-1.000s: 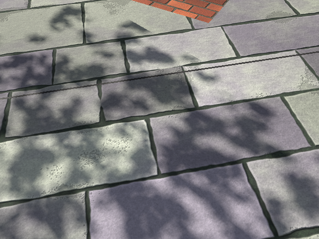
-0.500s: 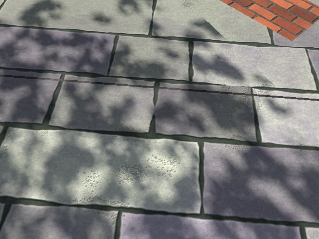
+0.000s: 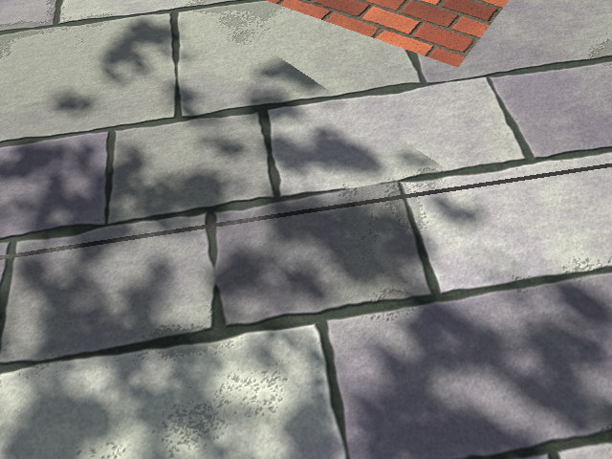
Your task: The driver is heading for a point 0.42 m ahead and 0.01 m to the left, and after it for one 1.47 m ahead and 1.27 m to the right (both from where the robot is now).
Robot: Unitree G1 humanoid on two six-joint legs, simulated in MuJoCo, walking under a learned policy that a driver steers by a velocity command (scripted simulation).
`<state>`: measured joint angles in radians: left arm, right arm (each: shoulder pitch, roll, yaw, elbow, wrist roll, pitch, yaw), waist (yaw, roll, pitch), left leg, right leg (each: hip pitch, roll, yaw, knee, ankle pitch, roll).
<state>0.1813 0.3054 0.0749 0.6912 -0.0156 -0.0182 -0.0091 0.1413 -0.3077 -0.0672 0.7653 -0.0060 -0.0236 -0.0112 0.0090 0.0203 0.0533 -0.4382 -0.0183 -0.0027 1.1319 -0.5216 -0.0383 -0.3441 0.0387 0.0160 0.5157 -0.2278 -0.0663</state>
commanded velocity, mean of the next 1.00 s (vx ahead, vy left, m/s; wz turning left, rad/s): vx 0.03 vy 0.00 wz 0.05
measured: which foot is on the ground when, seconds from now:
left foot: up 0.00-0.32, down 0.34-0.70, up 0.72-0.98, down 1.00-1.00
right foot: down 0.00-1.00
